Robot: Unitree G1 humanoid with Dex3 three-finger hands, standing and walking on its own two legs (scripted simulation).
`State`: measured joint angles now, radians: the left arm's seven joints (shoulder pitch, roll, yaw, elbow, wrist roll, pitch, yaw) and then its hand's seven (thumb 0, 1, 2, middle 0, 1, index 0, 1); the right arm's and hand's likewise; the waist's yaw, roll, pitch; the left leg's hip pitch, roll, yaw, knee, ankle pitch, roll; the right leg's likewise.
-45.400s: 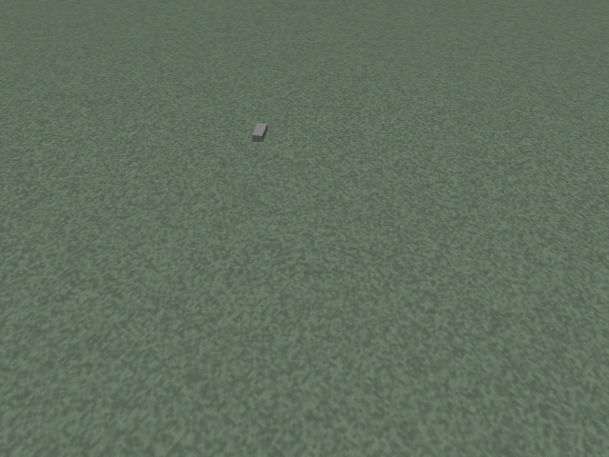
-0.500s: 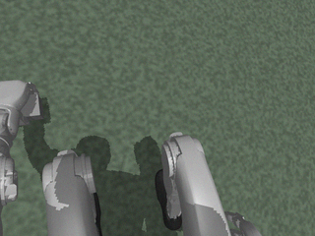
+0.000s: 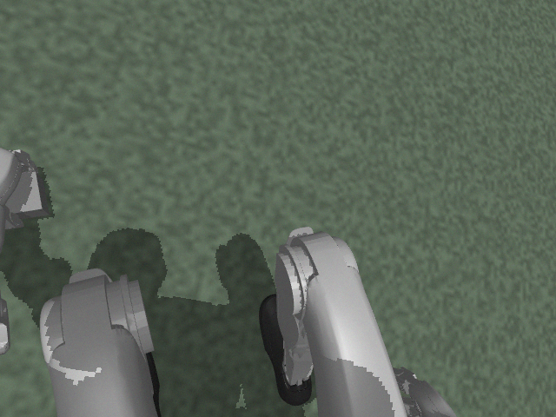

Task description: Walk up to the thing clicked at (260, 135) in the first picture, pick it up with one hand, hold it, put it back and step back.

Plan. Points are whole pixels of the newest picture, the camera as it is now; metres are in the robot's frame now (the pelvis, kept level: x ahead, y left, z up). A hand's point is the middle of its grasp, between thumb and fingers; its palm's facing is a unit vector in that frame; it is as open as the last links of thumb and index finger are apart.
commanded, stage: rest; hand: left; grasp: from above
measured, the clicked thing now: out of the picture +0.43 +0.32 -0.24
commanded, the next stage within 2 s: open in 0.90 s
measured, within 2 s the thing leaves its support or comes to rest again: rests again in 0.46 s
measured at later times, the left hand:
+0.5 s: hand (13, 199) +0.44 +0.29 -0.25, palm faces -0.46 -0.14 -0.87, open 8.5 cm
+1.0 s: hand (12, 201) +0.43 +0.30 -0.25, palm faces -0.46 -0.13 -0.88, open 8.5 cm
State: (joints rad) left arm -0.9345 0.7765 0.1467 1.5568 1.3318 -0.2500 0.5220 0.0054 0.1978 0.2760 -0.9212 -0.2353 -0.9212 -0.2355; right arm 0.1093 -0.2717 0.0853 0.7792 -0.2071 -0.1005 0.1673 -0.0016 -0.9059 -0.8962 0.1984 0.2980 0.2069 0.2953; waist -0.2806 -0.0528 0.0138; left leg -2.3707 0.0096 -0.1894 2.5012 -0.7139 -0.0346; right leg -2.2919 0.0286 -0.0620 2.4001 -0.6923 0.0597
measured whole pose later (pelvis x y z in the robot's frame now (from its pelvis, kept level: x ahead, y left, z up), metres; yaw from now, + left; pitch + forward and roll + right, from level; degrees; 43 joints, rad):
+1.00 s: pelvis +0.00 +0.01 -0.02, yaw -4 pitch +27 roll -14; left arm -0.99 0.94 0.14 1.78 1.34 -0.28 0.67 0.00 0.21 0.27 -0.91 -0.24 -0.91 -0.24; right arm 0.06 -0.32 0.23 0.75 -0.31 -0.23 0.27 0.00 -0.90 -0.90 0.20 0.30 0.21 0.30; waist -0.35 -0.11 0.12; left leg -2.36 0.01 -0.27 2.60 -0.73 -0.02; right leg -2.25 0.06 -0.12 2.42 -0.68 0.07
